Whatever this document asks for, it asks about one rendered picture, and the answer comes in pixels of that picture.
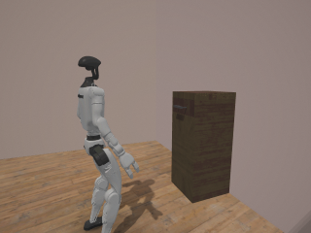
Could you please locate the drawer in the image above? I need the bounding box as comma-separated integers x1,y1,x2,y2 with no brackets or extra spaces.
173,97,195,117

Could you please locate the left robot upper arm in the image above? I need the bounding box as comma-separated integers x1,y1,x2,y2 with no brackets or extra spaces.
77,101,81,118

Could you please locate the handle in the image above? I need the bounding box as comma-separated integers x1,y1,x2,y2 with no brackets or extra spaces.
173,105,186,109

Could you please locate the right robot upper arm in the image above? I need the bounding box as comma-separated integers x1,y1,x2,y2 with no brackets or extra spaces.
89,86,106,130

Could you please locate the right robot forearm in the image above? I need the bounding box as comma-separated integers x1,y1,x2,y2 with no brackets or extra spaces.
96,117,125,157

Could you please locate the robot right hand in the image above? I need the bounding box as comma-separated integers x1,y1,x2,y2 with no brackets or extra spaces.
119,152,140,179

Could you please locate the cabinet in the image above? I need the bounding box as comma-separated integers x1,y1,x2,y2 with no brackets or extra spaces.
171,90,236,203

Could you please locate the robot right shin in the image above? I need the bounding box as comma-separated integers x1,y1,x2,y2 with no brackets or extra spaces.
101,192,121,233

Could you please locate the humanoid robot torso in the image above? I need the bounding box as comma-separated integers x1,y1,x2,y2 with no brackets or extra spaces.
78,83,105,156

